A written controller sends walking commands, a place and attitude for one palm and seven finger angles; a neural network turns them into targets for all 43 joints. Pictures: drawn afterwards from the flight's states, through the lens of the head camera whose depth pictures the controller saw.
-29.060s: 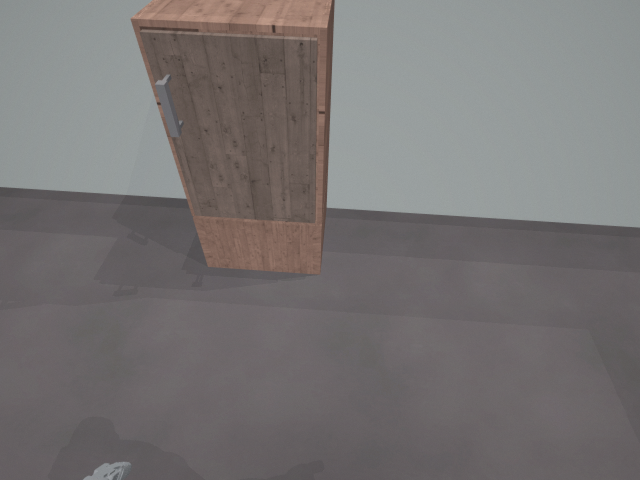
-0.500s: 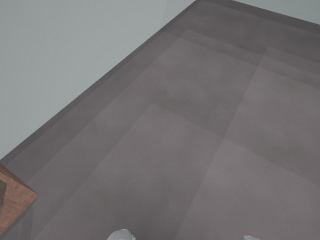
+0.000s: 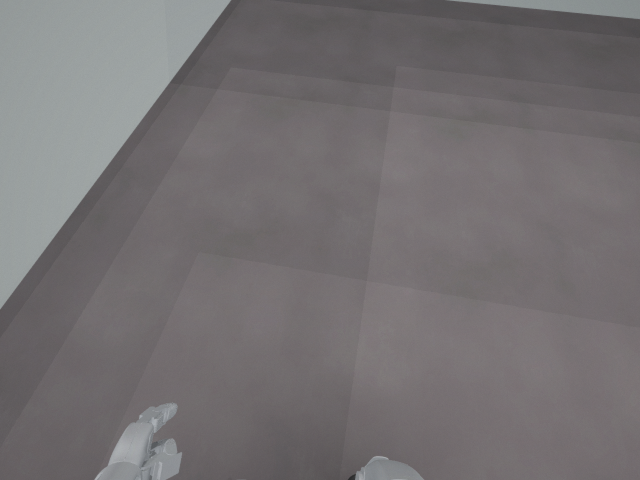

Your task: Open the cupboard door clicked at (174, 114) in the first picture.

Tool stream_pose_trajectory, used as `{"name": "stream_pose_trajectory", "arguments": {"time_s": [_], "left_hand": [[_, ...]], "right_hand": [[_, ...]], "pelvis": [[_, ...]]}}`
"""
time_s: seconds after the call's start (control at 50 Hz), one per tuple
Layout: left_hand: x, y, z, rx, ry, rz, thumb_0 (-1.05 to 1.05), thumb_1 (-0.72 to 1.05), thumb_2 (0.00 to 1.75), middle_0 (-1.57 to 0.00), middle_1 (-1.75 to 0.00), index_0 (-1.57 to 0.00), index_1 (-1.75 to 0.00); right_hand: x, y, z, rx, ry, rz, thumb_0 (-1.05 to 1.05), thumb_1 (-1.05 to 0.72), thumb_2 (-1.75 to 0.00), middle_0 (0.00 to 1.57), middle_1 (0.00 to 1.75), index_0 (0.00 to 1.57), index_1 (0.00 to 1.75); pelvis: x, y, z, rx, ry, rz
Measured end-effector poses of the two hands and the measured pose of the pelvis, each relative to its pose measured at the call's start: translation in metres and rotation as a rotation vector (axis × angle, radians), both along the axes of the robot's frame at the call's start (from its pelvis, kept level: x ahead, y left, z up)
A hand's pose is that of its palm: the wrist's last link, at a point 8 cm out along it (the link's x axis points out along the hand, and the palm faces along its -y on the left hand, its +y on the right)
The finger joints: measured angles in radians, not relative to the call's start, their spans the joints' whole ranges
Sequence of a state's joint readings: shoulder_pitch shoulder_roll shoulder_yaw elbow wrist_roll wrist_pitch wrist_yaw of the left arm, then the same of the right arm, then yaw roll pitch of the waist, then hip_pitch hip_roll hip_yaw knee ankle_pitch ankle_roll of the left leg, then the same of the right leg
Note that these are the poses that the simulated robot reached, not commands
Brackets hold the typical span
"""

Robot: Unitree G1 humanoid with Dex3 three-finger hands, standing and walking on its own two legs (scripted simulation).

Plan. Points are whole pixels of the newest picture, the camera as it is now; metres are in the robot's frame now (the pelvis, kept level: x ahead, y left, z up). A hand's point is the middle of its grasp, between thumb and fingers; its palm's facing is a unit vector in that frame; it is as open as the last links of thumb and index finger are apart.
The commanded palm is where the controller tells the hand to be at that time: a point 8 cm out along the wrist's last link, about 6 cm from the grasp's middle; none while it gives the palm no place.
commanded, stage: walk to a spot facing it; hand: left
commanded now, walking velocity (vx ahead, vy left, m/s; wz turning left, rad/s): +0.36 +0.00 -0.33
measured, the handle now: out of the picture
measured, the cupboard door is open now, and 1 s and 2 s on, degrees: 46 46 46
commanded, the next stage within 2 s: turn to face it in 0.54 s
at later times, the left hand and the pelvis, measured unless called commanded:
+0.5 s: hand (219, 339) +0.34 +0.17 -0.14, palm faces -0.20 -0.96 -0.19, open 7.3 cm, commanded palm none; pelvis +0.22 -0.01 +0.02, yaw -14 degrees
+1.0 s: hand (277, 262) +0.50 +0.09 -0.16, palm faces -0.16 -0.97 -0.17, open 7.3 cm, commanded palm none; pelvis +0.40 -0.08 +0.01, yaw -11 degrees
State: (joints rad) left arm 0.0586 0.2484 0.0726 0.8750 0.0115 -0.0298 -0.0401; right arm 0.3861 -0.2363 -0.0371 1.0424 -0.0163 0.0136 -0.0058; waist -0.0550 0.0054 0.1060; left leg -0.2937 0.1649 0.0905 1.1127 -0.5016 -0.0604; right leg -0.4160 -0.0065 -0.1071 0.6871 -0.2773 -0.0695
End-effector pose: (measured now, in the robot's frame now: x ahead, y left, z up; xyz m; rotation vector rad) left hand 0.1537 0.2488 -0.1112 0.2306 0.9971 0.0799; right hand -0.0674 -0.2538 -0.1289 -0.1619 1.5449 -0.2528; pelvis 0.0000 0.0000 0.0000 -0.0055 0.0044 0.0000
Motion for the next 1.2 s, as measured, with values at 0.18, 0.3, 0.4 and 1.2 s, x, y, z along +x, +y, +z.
{"name": "stream_pose_trajectory", "arguments": {"time_s": [0.18, 0.3, 0.4, 1.2], "left_hand": [[0.007, -0.016, -0.005, -0.04, 0.218, -0.001, 0.0, 0.92, 0.9, -0.2, -0.3, -0.2, -0.3], [0.032, 0.003, -0.025, -0.046, 0.319, 0.011, 0.0, 0.92, 0.9, -0.2, -0.3, -0.2, -0.3], [0.096, 0.0, -0.015, -0.018, 0.308, -0.032, 0.01, 0.92, 0.9, -0.2, -0.3, -0.2, -0.3], [0.369, -0.123, 0.003, 0.04, 0.125, 0.058, 0.0, 0.91, 0.9, -0.2, -0.3, -0.2, -0.3]], "right_hand": [[0.179, 0.006, 0.031, -0.008, -0.34, 0.016, 0.01, -0.91, -0.9, 0.2, 0.3, 0.2, 0.3], [0.27, 0.021, 0.026, -0.037, -0.485, 0.036, 0.0, -0.91, -0.9, 0.2, 0.3, 0.2, 0.3], [0.275, 0.026, 0.027, -0.011, -0.417, -0.022, 0.0, -0.91, -0.9, 0.2, 0.3, 0.21, 0.3], [0.505, -0.121, 0.004, 0.009, -0.224, 0.008, 0.0, -0.92, -0.9, 0.2, 0.3, 0.21, 0.3]], "pelvis": [[0.077, 0.001, 0.025, 0.013, 0.021, -0.093], [0.141, 0.016, 0.009, -0.008, 0.015, -0.158], [0.182, 0.005, 0.019, 0.01, 0.022, -0.19], [0.415, -0.124, 0.013, 0.014, 0.012, -0.046]]}}
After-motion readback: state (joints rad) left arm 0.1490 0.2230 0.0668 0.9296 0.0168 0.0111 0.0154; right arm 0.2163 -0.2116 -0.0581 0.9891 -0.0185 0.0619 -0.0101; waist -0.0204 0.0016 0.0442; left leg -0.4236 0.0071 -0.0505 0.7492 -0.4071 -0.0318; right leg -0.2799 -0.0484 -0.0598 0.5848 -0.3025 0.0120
